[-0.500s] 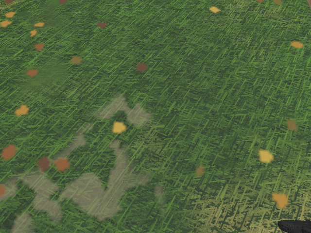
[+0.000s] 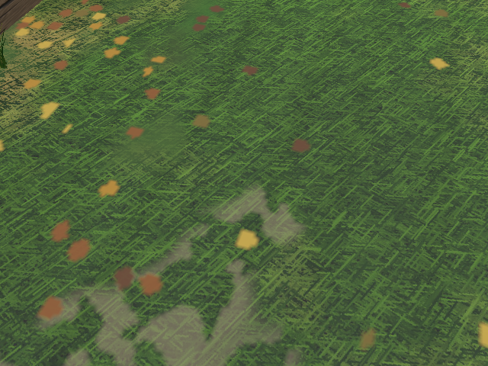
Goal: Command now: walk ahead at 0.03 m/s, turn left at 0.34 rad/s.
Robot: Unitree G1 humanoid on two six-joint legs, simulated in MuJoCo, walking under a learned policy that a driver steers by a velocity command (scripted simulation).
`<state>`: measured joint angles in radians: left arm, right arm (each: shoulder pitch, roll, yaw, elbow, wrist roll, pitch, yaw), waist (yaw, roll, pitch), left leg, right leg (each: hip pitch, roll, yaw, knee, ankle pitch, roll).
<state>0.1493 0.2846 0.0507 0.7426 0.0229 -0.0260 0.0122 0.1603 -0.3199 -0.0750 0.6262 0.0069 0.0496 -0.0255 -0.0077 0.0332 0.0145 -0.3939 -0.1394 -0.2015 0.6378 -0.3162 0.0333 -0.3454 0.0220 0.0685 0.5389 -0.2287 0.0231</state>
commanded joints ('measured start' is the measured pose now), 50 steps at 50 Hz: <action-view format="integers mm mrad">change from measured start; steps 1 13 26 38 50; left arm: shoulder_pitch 4 33 18 24 45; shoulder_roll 178 162 96 189 207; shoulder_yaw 45 32 36 49 61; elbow -75 -28 -81 -145 -162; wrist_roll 22 -47 -48 -32 -38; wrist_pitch -10 22 51 25 45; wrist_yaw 1 -7 -40 5 12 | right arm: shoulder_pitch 56 32 -48 -38 -97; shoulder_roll -155 -72 -145 -82 -82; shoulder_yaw -39 -17 -47 -37 -30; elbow -69 10 18 35 17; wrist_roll -15 -5 4 -4 13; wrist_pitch -25 -14 -23 -35 -99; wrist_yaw -4 1 -29 -29 13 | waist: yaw -4 13 8 9 47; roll -259 -216 140 -135 -200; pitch -93 -70 -48 -97 -42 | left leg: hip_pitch -145 262 267 -181 -8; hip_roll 33 110 430 145 102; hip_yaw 17 161 74 106 108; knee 379 -296 -204 472 2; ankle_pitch -323 172 588 -61 -60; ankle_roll -56 -76 142 -118 -91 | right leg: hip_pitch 170 130 -49 249 128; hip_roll -418 -178 -41 -207 -154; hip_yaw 454 207 -113 272 477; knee -226 -138 208 -203 -271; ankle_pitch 426 340 -182 372 -326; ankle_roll -316 -167 -1 -250 -259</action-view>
